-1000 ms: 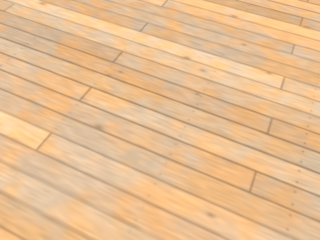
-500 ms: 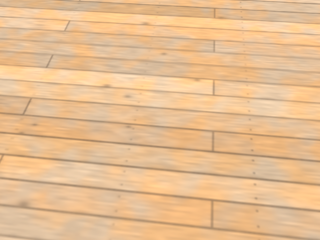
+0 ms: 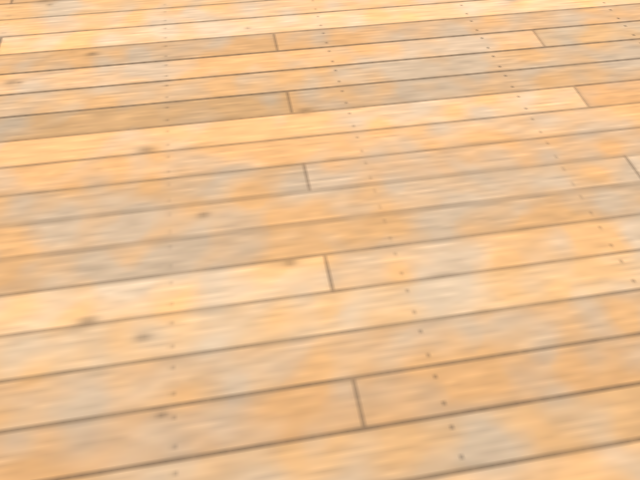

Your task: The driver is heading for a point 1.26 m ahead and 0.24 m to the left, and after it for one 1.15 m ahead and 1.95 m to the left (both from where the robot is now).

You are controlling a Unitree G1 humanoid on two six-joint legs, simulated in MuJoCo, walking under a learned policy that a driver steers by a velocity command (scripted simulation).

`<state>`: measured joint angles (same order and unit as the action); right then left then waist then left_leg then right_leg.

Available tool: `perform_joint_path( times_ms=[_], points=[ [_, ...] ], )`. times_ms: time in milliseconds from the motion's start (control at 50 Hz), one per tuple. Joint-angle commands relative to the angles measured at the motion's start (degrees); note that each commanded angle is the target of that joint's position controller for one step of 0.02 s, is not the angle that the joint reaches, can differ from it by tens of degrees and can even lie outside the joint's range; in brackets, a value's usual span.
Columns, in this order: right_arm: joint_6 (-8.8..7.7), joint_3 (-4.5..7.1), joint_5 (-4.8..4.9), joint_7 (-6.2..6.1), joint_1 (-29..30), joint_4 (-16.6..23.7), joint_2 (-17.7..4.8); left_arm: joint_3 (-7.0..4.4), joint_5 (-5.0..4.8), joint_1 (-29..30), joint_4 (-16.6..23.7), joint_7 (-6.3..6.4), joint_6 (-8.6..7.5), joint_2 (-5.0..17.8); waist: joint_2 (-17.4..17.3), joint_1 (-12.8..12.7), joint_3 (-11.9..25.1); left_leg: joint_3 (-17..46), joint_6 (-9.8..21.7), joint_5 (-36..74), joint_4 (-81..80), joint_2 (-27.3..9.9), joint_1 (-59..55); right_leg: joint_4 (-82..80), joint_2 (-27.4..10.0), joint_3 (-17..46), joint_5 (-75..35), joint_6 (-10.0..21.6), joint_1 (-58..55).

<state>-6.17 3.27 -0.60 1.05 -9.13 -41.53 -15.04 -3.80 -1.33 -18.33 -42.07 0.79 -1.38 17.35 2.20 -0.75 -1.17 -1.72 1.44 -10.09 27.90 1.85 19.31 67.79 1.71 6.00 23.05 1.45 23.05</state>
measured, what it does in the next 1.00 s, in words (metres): walks ahead: right foot, then left foot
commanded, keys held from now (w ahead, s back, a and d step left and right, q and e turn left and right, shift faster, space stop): w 0.36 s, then w+q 0.64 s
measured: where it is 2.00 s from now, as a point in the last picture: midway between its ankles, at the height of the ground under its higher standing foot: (264, 268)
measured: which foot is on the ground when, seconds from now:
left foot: down 0.00-0.38, up 0.40-0.90, down 0.92-1.00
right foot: up 0.00-0.36, down 0.38-0.92, up 0.94-1.00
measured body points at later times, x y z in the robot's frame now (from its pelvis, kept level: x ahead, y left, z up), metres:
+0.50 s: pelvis +0.26 -0.06 +0.00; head +0.29 -0.08 +0.45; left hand +0.45 +0.18 -0.08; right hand +0.29 -0.35 -0.13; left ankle +0.17 +0.09 -0.64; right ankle +0.31 -0.16 -0.73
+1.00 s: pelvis +0.54 -0.01 -0.01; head +0.58 +0.01 +0.43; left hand +0.54 +0.28 -0.14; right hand +0.76 -0.23 -0.11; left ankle +0.60 +0.08 -0.73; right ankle +0.39 -0.17 -0.63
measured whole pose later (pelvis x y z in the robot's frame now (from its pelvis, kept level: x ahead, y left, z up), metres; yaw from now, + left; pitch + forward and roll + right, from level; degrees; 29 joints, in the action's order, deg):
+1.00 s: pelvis +0.54 -0.01 -0.01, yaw +14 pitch +1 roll -1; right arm -2.6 4.0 1.2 2.4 -7.5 -41.0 -16.8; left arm -3.3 -1.1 -15.8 -47.4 0.4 -4.7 16.3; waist -0.3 -0.8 -3.8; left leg -1.8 5.8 -11.0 35.3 3.7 26.1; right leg 66.3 -1.8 -1.5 27.8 -0.9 13.6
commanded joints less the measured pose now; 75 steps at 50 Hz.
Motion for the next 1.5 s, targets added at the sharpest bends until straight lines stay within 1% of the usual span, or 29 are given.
perform_joint_path(
  times_ms=[20,180,280,320,360,380,400,420,440,480,600,700,800,860,900,920,940,960,980,1040,1100,1200,1300,1360,1380,1400,1420,1440,1500],
  points=[
    [-0.53,1.29,-0.25,-0.11,-3.83,0.77,-5.27,-1.40,-0.13,1.78,5.37,-0.39,-0.95,4.36,-8.31,1.80,1.46,18.57,8.64,-0.49,-16.01,-15.31,-13.68,-0.59,-6.30,2.11,-4.67,-0.26,14.66],
    [0.05,2.20,1.45,-0.40,-6.80,-3.32,-9.83,0.77,0.73,12.53,8.17,-1.86,-2.06,0.40,-5.96,3.77,-0.56,6.00,9.98,12.78,-19.83,-13.81,-13.63,-25.70,-7.22,-3.64,-20.12,-1.63,13.59],
    [1.50,2.35,2.29,-0.43,-11.93,-6.56,-11.60,0.73,0.07,19.49,10.50,-2.88,-2.62,1.52,-7.02,5.42,-2.10,5.06,8.60,14.74,-17.75,-16.32,-18.37,-34.78,-5.11,-5.78,-20.27,-0.09,10.42],
    [2.17,2.54,2.56,-0.68,-11.64,-7.30,-12.51,0.14,0.26,18.13,10.46,-3.10,-2.75,2.95,-7.79,3.35,-1.21,4.54,7.49,22.26,-14.16,-17.24,-20.73,-37.37,-3.77,-6.73,-17.15,1.74,6.45],
    [2.63,2.07,2.61,-1.09,-10.80,-7.49,-11.89,-2.06,0.89,5.49,6.45,-2.59,-2.63,6.63,-6.74,-3.62,6.51,0.27,4.82,35.62,0.88,-13.57,-17.24,-40.63,-0.92,-9.01,-18.99,4.68,-12.94],
    [2.40,0.71,1.30,-1.16,-10.74,-6.20,-9.04,-3.41,1.47,-4.59,4.55,-1.78,-2.33,10.59,-1.67,-7.67,14.09,-1.19,2.52,22.00,17.40,-10.80,-5.17,-38.67,-10.33,1.38,-20.32,8.08,-30.47],
    [1.38,-1.61,0.78,-0.72,-16.96,-4.83,-1.90,-4.08,1.72,-6.79,4.04,-1.56,-2.10,15.47,13.43,-4.13,21.25,-0.24,-0.87,-18.47,37.76,-0.62,16.40,-44.32,-24.77,28.13,-10.65,16.94,-46.83],
    [0.52,-0.16,2.21,-0.47,-13.81,-5.90,-7.80,-2.81,1.40,-7.34,4.15,-1.56,-2.21,9.85,7.99,-6.80,21.04,8.20,-0.31,-23.46,45.07,-2.15,22.32,-48.67,-24.83,32.89,-3.76,16.49,-44.48],
    [0.12,0.77,3.58,-0.28,-9.00,-4.06,-10.39,-1.93,1.29,-3.82,4.01,-1.55,-2.57,7.88,6.18,-6.09,12.25,7.94,0.40,-18.74,45.95,-4.60,25.79,-49.89,-22.98,23.99,-5.99,14.03,-37.53],
    [0.57,0.93,2.44,-0.62,-5.85,-3.83,-9.31,-0.89,1.52,2.78,3.88,-1.83,-3.16,4.27,2.94,-2.47,4.79,6.71,-0.09,-10.07,40.58,-8.53,22.33,-53.52,-18.31,12.28,-13.34,11.57,-24.32],
    [3.97,0.85,2.18,-0.97,-5.92,-3.88,-5.09,-1.47,2.49,5.44,0.73,-1.37,-5.52,4.10,1.12,1.46,-0.23,9.06,-2.36,1.68,32.70,-9.66,19.83,-60.80,-16.32,-2.68,-25.24,10.53,-14.98],
    [3.42,0.13,1.68,0.58,2.14,-1.42,-3.57,-1.86,2.11,3.89,-1.33,-0.36,-5.13,5.99,0.05,-1.20,-2.56,4.86,-1.80,15.26,16.56,-8.29,18.71,-62.04,-14.55,-12.03,-27.23,8.07,-16.88],
    [3.38,-0.38,1.73,2.30,10.01,3.13,-3.19,-2.57,0.90,-0.91,-4.31,0.06,-3.16,7.77,-0.58,-3.82,-4.76,1.01,0.81,10.68,8.73,-7.13,22.19,-58.07,-17.72,-15.22,-33.36,7.09,-27.59],
    [3.66,0.69,1.84,3.03,7.77,4.48,-5.26,-3.11,0.46,0.22,-4.25,0.67,-1.70,9.87,2.25,-0.87,-1.08,-3.70,3.82,1.97,8.13,-2.74,15.17,-48.59,-18.19,-17.43,-57.86,5.23,-31.20],
    [3.91,3.22,2.11,2.48,-4.86,1.98,-9.46,-3.18,0.19,1.89,-3.72,1.25,-0.73,10.78,2.59,6.61,6.07,-5.34,7.16,1.33,5.08,1.87,-2.49,-30.57,-16.09,-19.32,-66.47,2.90,-26.98],
    [4.45,5.27,2.10,1.32,-14.24,-0.20,-13.93,-2.63,0.79,1.62,-2.89,1.54,-1.10,9.76,-1.65,10.82,11.19,3.05,10.10,2.93,2.80,-1.61,-20.05,-14.36,-13.70,-19.31,-51.97,0.34,-14.25],
    [4.40,6.19,2.52,0.62,-13.60,-0.10,-19.83,0.08,2.88,-3.72,0.06,0.47,-2.71,0.72,-17.00,3.93,15.00,34.84,20.71,-3.84,-0.90,-16.70,-39.32,6.29,-1.54,-15.60,4.60,-3.77,12.90],
    [3.61,4.93,1.88,0.78,-15.21,1.62,-16.32,0.00,0.94,0.89,0.72,-0.46,-5.27,3.99,-10.89,7.38,23.06,50.17,23.89,-9.27,-9.21,-21.07,-44.10,13.49,0.79,-1.44,11.63,-3.00,19.90],
    [2.96,4.08,1.41,0.81,-13.54,1.27,-13.05,-0.72,-1.22,6.77,2.61,-1.05,-6.61,6.69,-8.14,8.47,15.55,41.56,20.64,-5.69,-10.71,-19.41,-39.69,12.46,-2.42,0.00,6.49,-1.59,24.58],
    [2.40,2.49,1.13,0.37,-3.88,3.49,-7.81,-1.22,1.51,7.16,2.06,-0.32,-6.79,6.94,-3.05,1.49,5.18,25.41,16.35,10.28,-12.41,-12.83,-17.44,-0.68,-7.89,-0.48,-3.17,-1.51,15.46],
    [2.23,2.75,1.19,-0.36,-3.41,4.12,-8.88,-1.02,2.16,6.14,2.49,-0.37,-4.81,5.09,-3.77,-0.42,3.59,21.09,16.72,17.18,-14.78,-11.19,-9.04,-7.99,-7.89,-2.01,-5.69,-4.09,11.46],
    [3.01,3.44,1.80,-1.84,-7.04,3.13,-11.06,0.46,1.99,16.76,5.40,-0.80,-4.59,1.94,-6.20,3.41,1.21,15.15,12.06,10.88,-14.17,-5.83,-2.67,-30.14,-3.78,-3.74,-24.68,-5.97,6.35],
    [3.81,3.38,2.23,-2.14,-10.94,1.84,-10.51,-0.43,0.80,20.65,6.99,-1.91,-5.56,4.93,-7.85,4.49,1.45,22.71,10.11,3.08,-8.65,-8.71,-8.46,-38.93,-1.93,-1.16,-24.81,-4.44,3.16],
    [4.13,3.11,1.84,-2.21,-9.32,2.52,-9.28,-1.78,0.87,13.31,5.19,-1.83,-6.40,7.00,-9.58,-0.11,3.31,25.18,7.82,5.48,-1.20,-7.89,-9.53,-42.43,-1.87,-2.24,-19.93,-1.10,-6.40],
    [3.95,2.06,1.44,-1.98,-9.19,3.19,-6.46,-2.61,1.78,6.78,4.26,-1.44,-6.71,9.03,-7.37,-3.26,8.86,22.24,5.88,4.98,9.16,-4.85,-6.17,-41.79,-6.60,1.35,-18.61,1.70,-17.87],
    [3.61,0.90,1.72,-1.94,-14.35,4.48,-2.74,-3.70,2.98,-0.57,3.50,-1.01,-6.54,13.69,4.28,-3.30,17.71,14.64,1.84,-9.27,28.12,2.29,8.89,-43.10,-19.38,19.42,-11.51,8.49,-38.07],
    [3.26,0.63,2.78,-1.97,-17.38,5.50,-4.40,-3.90,1.88,-3.54,1.65,-1.60,-5.70,13.44,17.57,-2.36,20.10,11.45,0.31,-24.98,41.10,2.41,22.50,-49.48,-26.70,40.49,4.90,13.58,-43.43],
    [3.44,1.92,3.08,-2.00,-14.27,4.49,-9.76,-2.55,1.18,-0.43,2.83,-1.56,-5.44,8.34,9.36,-3.47,12.20,12.67,-0.18,-20.47,46.34,-1.10,26.73,-51.64,-24.80,36.14,12.65,11.63,-37.31],
    [4.20,2.59,1.68,-1.64,-6.43,6.16,-9.49,-0.92,1.96,6.11,2.68,-1.08,-4.55,3.87,3.33,-1.44,1.17,9.58,-0.66,-10.05,42.61,-6.35,23.37,-54.19,-17.99,15.11,-5.07,8.11,-19.96]
  ],
)
Keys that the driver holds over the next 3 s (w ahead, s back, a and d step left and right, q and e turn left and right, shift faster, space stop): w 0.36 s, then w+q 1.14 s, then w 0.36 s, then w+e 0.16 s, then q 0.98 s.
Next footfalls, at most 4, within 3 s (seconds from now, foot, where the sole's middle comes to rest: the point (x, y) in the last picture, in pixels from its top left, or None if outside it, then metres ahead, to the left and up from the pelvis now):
0.38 right None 0.35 -0.16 -0.77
0.92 left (293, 406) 0.64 0.09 -0.77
1.38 right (341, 285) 0.97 -0.02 -0.77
1.88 left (197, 260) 1.03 0.35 -0.77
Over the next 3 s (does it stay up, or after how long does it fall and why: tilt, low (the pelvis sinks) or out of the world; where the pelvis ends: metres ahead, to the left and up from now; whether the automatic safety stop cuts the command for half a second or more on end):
stays up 1.16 0.34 0.01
